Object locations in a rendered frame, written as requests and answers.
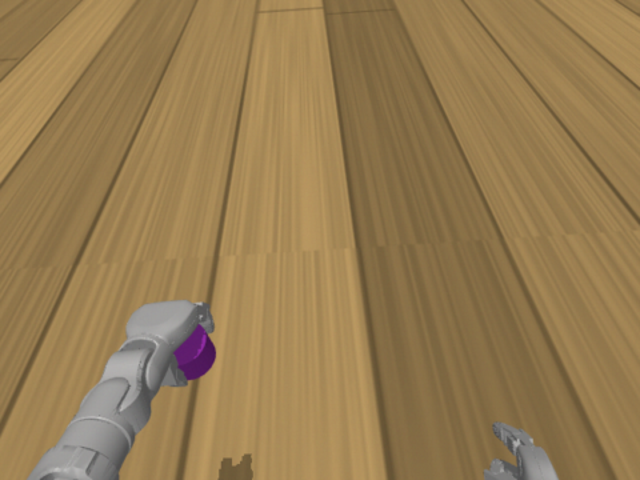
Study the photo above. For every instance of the left robot arm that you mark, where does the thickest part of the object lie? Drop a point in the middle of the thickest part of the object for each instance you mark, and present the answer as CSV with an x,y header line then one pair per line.
x,y
102,433

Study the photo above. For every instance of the tin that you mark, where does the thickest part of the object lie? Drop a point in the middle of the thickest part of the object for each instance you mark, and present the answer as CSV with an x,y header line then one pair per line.
x,y
196,355

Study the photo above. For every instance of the left robot hand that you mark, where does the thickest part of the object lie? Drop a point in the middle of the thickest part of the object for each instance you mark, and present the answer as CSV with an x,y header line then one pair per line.
x,y
173,322

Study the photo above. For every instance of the right robot hand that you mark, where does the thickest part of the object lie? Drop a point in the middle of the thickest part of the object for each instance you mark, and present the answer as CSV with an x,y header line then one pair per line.
x,y
532,462

